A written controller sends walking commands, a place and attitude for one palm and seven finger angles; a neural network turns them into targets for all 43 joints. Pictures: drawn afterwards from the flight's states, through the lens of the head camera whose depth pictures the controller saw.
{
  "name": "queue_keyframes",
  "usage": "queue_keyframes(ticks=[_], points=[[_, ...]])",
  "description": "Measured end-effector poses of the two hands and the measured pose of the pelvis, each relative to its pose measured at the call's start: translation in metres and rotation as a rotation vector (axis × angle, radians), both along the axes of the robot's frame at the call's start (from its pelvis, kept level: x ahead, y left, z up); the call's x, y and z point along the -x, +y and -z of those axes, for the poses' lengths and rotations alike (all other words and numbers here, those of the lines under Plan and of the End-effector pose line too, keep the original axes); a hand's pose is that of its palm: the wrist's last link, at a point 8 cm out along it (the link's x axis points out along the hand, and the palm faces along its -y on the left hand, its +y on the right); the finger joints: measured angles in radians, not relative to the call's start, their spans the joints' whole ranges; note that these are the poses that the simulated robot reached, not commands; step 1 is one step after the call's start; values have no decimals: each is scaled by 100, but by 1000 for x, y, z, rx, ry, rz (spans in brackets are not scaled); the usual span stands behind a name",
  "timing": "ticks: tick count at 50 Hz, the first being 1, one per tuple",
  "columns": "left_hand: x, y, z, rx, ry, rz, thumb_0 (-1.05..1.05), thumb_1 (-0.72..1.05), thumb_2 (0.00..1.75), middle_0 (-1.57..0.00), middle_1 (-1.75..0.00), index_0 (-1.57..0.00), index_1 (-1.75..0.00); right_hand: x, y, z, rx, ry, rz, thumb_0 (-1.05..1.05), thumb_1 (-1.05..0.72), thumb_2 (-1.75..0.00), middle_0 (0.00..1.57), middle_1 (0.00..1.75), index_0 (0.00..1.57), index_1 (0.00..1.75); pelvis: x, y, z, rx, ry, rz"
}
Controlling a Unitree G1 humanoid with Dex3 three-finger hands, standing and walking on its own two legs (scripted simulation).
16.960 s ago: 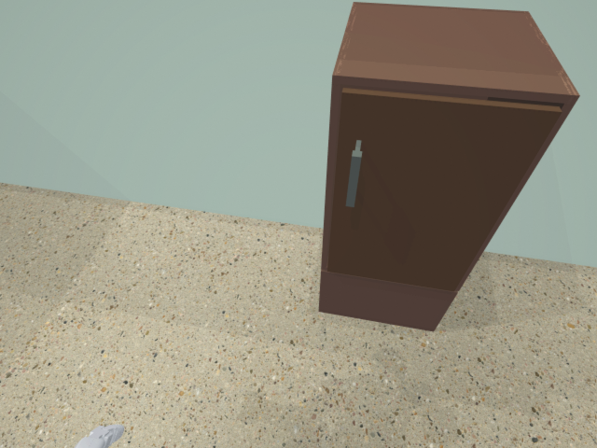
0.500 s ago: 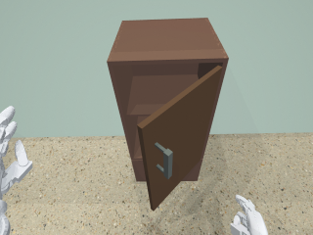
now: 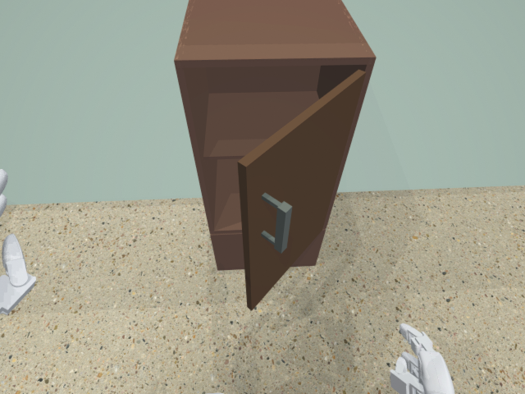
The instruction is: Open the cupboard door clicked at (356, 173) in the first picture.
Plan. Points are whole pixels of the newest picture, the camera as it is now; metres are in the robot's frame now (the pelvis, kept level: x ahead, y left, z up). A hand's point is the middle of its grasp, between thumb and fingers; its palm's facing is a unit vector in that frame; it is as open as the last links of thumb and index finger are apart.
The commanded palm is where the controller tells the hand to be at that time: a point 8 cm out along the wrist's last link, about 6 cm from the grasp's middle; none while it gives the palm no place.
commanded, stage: step back with the hand held close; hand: left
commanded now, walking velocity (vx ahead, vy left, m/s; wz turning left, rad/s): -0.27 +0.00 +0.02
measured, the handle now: (274, 223) +0.43 +0.00 -0.03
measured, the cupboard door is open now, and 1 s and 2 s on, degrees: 46 46 46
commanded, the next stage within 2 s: stop stepping back and stand still in 0.52 s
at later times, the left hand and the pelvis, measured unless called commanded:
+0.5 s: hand out of the picture +0.06 +0.28 +0.19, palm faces +0.54 -0.71 -0.45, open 7.5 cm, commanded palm -0.02 +0.31 +0.18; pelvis -0.12 +0.00 -0.01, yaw +8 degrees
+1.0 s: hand out of the picture -0.05 +0.26 +0.18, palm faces +0.39 -0.80 -0.45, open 7.5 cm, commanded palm -0.11 +0.31 +0.18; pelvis -0.25 +0.01 +0.02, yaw +0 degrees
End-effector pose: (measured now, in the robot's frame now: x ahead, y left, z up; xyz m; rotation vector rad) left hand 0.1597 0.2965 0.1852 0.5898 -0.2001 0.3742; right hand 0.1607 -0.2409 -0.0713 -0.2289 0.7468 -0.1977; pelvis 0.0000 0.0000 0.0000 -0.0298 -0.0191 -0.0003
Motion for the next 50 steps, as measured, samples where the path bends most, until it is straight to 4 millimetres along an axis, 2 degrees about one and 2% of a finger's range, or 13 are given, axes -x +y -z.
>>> queue_keyframes(ticks=[5, 13, 19, 22, 26, 30, 32, 35, 38, 42, 45, 50], points=[[29, 7, -1, -36, -45, -29, 2, 89, 89, -21, -30, -21, -30, 21, 10, 8, -2, -3, -41, 2, -91, -89, 20, 30, 21, 29, 21, 0, 6, 8, -8, -50], [92, 6, -3, -34, -102, -108, 2, 89, 89, -21, -30, -21, -30, 39, 18, 20, -12, -4, -141, 2, -91, -89, 20, 30, 21, 30, 55, -5, 13, 3, -12, -90], [110, 13, -2, 6, -162, -72, 1, 89, 89, -21, -30, -21, -30, 61, 22, 14, 27, -14, -129, 2, -91, -89, 20, 30, 21, 30, 85, 5, 14, 19, -18, -91], [120, 19, -11, -34, -178, -60, 2, 88, 89, -21, -30, -21, -30, 75, 27, 9, 18, -42, -127, 2, -91, -89, 20, 30, 21, 30, 104, 2, 12, 53, -14, -124], [153, 19, -19, -62, -213, -67, 2, 89, 89, -21, -30, -21, -30, 91, 32, 8, -20, -72, -152, 2, -91, -89, 20, 30, 21, 30, 125, -4, 16, 58, 4, -139], [192, 11, -9, -76, -194, -89, 1, 89, 89, -21, -30, -21, -30, 104, 35, 17, -47, -104, -194, 2, -91, -89, 20, 30, 21, 30, 154, -10, 27, 10, 27, -100], [206, 8, -4, -41, -176, -97, 1, 89, 89, -21, -30, -21, -30, 119, 35, 19, -36, -64, -213, 1, -91, -89, 20, 30, 21, 30, 166, -6, 22, 8, 6, -86], [218, 11, -2, 27, -163, -98, 1, 89, 89, -21, -30, -21, -30, 146, 37, 11, -16, -6, -199, 2, -91, -89, 20, 30, 21, 30, 176, 0, 10, -18, 3, -59], [219, 22, 2, 56, -172, -83, 1, 88, 89, -21, -30, -21, -30, 169, 37, 3, 17, -34, -166, 2, -91, -89, 20, 30, 21, 30, 186, 9, 9, 2, 9, -50], [217, 34, 4, 75, -163, -61, 1, 89, 89, -21, -30, -21, -30, 204, 36, -8, 20, -64, -108, 2, -91, -89, 20, 30, 21, 30, 214, 13, 4, -10, -12, -37], [224, 28, -3, 70, -129, -28, 2, 89, 89, -21, -30, -20, -30, 233, 35, -19, 3, -76, -71, 2, -91, -89, 20, 30, 21, 30, 230, 13, -6, 6, -9, -21], [250, 6, -15, 37, -68, 53, 2, 89, 89, -21, -30, -20, -30, 278, 26, -22, -6, -49, -20, 2, -91, -89, 20, 30, 21, 30, 250, 9, -15, 14, 9, 4]])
